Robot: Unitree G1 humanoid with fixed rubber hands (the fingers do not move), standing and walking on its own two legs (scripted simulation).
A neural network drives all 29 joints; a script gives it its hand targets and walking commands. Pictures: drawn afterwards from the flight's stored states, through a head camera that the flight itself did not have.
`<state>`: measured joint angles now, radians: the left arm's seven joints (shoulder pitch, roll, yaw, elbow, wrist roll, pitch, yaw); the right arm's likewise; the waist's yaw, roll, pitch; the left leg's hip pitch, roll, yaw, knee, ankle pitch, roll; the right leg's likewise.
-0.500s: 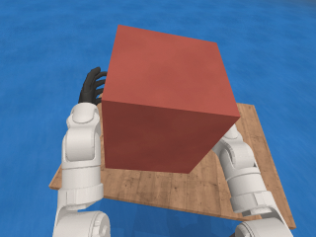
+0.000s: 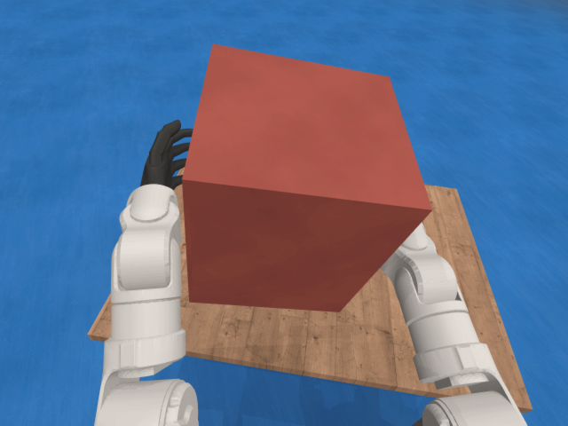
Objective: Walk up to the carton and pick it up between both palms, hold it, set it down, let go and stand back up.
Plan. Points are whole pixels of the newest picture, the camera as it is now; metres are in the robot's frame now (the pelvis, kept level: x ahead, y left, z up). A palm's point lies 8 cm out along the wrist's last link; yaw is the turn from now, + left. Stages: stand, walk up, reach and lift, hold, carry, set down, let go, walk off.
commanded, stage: hold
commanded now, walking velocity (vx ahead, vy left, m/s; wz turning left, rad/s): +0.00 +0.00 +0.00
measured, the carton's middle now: (284, 195) +0.35 +0.01 +0.18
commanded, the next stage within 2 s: set down in 0.54 s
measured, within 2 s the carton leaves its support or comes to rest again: neither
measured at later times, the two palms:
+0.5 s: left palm (160, 185) +0.36 +0.16 +0.18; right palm (392, 212) +0.35 -0.14 +0.15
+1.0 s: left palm (167, 210) +0.36 +0.16 +0.13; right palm (380, 243) +0.34 -0.14 +0.10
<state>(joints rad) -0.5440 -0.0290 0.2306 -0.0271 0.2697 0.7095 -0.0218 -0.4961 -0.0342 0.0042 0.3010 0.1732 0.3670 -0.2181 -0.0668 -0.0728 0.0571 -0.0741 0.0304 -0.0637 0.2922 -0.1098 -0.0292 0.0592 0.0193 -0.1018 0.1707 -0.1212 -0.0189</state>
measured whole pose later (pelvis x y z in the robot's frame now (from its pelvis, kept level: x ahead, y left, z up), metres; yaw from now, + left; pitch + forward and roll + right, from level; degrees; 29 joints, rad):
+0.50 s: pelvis +0.00 +0.00 +0.00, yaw +0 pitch -6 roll -1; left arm -0.54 -0.03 0.23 -0.03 0.27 0.71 -0.02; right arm -0.50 -0.03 0.00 0.30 0.17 0.37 -0.22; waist -0.07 -0.07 0.06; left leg -0.07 0.03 -0.06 0.29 -0.11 -0.03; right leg 0.06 0.02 -0.10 0.17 -0.12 -0.02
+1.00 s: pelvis +0.01 +0.00 +0.00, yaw -1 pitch -8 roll +0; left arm -0.44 -0.08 0.25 0.16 0.30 0.37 -0.08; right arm -0.36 0.06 -0.09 0.49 -0.01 0.01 -0.17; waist 0.00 -0.08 0.11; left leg 0.02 0.02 -0.03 0.22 -0.10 -0.02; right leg 0.11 0.00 -0.08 0.18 -0.14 -0.01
